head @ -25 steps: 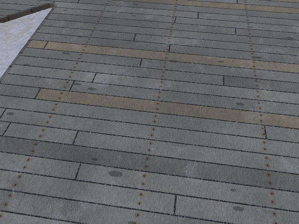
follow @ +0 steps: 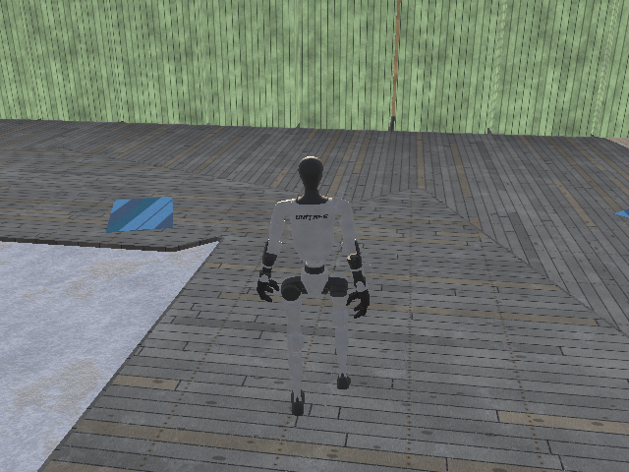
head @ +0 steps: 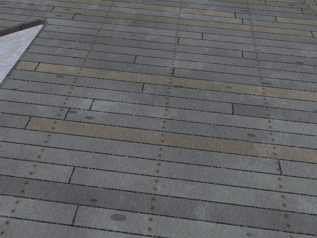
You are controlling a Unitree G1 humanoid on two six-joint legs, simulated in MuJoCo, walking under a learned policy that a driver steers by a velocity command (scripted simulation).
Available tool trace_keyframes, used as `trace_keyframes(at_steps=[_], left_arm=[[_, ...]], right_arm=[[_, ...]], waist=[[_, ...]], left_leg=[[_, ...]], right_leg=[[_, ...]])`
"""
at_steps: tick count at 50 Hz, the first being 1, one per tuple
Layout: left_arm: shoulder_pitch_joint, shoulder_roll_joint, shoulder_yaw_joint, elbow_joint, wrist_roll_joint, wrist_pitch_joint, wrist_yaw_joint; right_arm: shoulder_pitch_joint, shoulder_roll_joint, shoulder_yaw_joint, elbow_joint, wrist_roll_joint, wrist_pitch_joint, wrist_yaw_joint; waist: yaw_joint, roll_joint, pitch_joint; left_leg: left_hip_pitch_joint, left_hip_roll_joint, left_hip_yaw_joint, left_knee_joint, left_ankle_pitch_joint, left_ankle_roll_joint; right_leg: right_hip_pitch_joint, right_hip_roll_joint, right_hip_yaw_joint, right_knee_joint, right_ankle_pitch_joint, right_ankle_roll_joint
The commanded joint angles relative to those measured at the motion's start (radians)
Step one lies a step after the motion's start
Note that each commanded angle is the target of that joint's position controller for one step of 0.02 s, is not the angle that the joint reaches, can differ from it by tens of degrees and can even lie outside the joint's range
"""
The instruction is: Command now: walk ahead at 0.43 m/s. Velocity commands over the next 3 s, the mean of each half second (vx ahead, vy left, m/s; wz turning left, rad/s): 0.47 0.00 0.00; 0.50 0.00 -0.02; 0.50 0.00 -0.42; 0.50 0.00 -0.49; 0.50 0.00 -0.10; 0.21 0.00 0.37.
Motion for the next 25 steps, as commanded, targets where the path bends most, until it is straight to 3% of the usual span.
trace_keyframes(at_steps=[1, 5, 7, 10, 12, 13, 14, 15, 16, 17, 18, 19, 20, 21, 22, 23, 25], left_arm=[[-0.073, 0.024, 0.004, -0.068, 0.009, -0.001, -0.010], [-0.285, -0.004, -0.019, -0.153, 0.005, -0.003, -0.018], [-0.340, 0.008, -0.022, -0.175, 0.000, -0.004, -0.027], [-0.383, 0.030, -0.020, -0.208, -0.004, -0.010, -0.043], [-0.320, 0.070, -0.003, -0.203, -0.001, -0.016, -0.048], [-0.224, 0.104, 0.014, -0.180, -0.002, -0.016, -0.045], [-0.048, 0.147, 0.039, -0.128, -0.006, -0.011, -0.038], [0.138, 0.212, 0.058, -0.087, 0.005, -0.004, -0.026], [0.226, 0.281, 0.071, -0.056, 0.024, -0.002, -0.032], [0.199, 0.184, 0.044, -0.052, 0.022, -0.001, -0.032], [0.089, 0.141, 0.031, -0.066, 0.017, -0.005, -0.029], [-0.012, 0.108, 0.019, -0.091, 0.019, -0.011, -0.030], [-0.065, 0.083, 0.011, -0.095, 0.030, -0.017, -0.036], [-0.084, 0.061, 0.004, -0.088, 0.040, -0.023, -0.040], [-0.083, 0.049, 0.002, -0.077, 0.039, -0.023, -0.044], [-0.067, 0.054, 0.002, -0.065, 0.035, -0.025, -0.042], [-0.034, 0.085, 0.007, -0.046, 0.033, -0.027, -0.031]], right_arm=[[0.062, -0.116, -0.009, -0.031, -0.008, 0.004, -0.013], [0.073, -0.161, -0.014, -0.055, -0.007, 0.011, -0.034], [0.104, -0.172, -0.019, -0.050, 0.002, 0.010, -0.036], [0.107, -0.176, -0.027, -0.045, 0.014, 0.015, -0.038], [0.080, -0.199, -0.037, -0.055, 0.007, 0.023, -0.038], [0.065, -0.212, -0.043, -0.061, 0.000, 0.031, -0.038], [0.045, -0.206, -0.040, -0.070, -0.005, 0.040, -0.036], [0.035, -0.179, -0.027, -0.099, -0.017, 0.039, -0.031], [0.190, -0.003, 0.019, -0.102, -0.007, 0.015, -0.012], [0.119, -0.088, -0.001, -0.093, 0.022, -0.017, -0.005], [-0.002, -0.158, -0.020, -0.141, 0.048, -0.034, -0.005], [-0.076, -0.174, -0.023, -0.163, 0.046, -0.041, -0.015], [-0.102, -0.171, -0.033, -0.165, 0.032, -0.034, -0.024], [-0.075, -0.154, -0.038, -0.163, 0.022, -0.018, -0.028], [-0.050, -0.127, -0.038, -0.158, 0.021, -0.003, -0.031], [-0.042, -0.110, -0.037, -0.159, 0.021, 0.009, -0.033], [-0.102, -0.118, -0.042, -0.185, 0.015, 0.022, -0.036]], waist=[[0.003, 0.109, 0.141], [-0.035, 0.107, 0.176], [-0.043, 0.118, 0.189], [-0.021, 0.121, 0.195], [0.035, 0.150, 0.122], [0.089, 0.175, 0.045], [0.176, 0.178, -0.058], [0.239, 0.103, -0.193], [0.146, -0.205, -0.399], [0.175, -0.165, -0.374], [0.150, -0.133, -0.176], [0.114, -0.010, -0.094], [0.075, 0.037, -0.036], [0.033, 0.017, -0.026], [0.013, -0.006, -0.011], [0.003, -0.017, 0.010], [-0.001, -0.017, 0.056]], left_leg=[[0.070, 0.236, -0.197, -0.190, 0.324, 0.122], [-0.010, 0.213, -0.128, -0.236, 0.327, 0.121], [0.005, 0.231, -0.117, -0.248, 0.314, 0.126], [0.110, 0.273, -0.101, -0.207, 0.406, 0.113], [0.180, 0.286, -0.082, -0.094, 0.704, 0.090], [0.194, 0.279, -0.067, 0.028, 0.899, 0.077], [0.137, 0.238, -0.035, 0.234, 0.983, 0.051], [-0.108, 0.192, -0.019, 0.543, 0.713, 0.023], [-0.484, -0.016, -0.060, 0.942, -0.079, -0.037], [-0.596, -0.006, -0.197, 1.086, -0.247, -0.013], [-0.680, 0.049, -0.166, 1.113, -0.189, 0.005], [-0.635, 0.107, -0.143, 1.066, -0.090, 0.013], [-0.580, 0.142, -0.126, 1.006, -0.036, 0.011], [-0.505, 0.175, -0.135, 0.960, -0.006, 0.015], [-0.473, 0.183, -0.132, 0.925, 0.000, 0.014], [-0.466, 0.190, -0.123, 0.890, -0.001, 0.010], [-0.518, 0.205, -0.109, 0.807, 0.049, -0.009]], right_leg=[[-0.254, -0.051, 0.002, -0.089, 0.099, 0.029], [-0.161, -0.005, -0.046, -0.403, 0.236, 0.052], [-0.118, 0.014, -0.056, -0.485, 0.265, 0.045], [-0.101, 0.023, -0.038, -0.569, 0.245, 0.007], [0.018, 0.063, -0.056, -0.584, 0.190, -0.026], [0.149, 0.099, -0.078, -0.570, 0.158, -0.046], [0.375, 0.122, -0.089, -0.578, 0.161, -0.075], [0.707, -0.049, 0.109, -0.551, 0.121, -0.135], [1.056, -0.320, 0.653, -0.689, -0.151, -0.318], [1.015, -0.309, 0.806, -0.841, -0.218, -0.288], [0.855, -0.279, 0.634, -0.853, -0.152, -0.231], [0.670, -0.247, 0.487, -0.875, -0.016, -0.202], [0.520, -0.211, 0.379, -0.900, 0.095, -0.185], [0.430, -0.174, 0.304, -0.927, 0.128, -0.171], [0.381, -0.155, 0.264, -0.956, 0.125, -0.173], [0.344, -0.145, 0.230, -0.982, 0.129, -0.180], [0.307, -0.142, 0.185, -1.021, 0.143, -0.191]])
Next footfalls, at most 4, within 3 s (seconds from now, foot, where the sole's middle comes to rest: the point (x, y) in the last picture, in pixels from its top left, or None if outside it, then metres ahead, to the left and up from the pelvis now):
0.30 right None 0.36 -0.14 -0.78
0.84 left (130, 211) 0.66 0.10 -0.78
1.42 right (181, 157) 0.95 -0.15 -0.78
1.90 left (163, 110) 1.29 -0.08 -0.78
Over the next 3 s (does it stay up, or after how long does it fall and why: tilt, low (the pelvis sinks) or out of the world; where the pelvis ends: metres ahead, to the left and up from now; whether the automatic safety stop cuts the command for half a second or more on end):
stays up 1.49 -0.37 -0.02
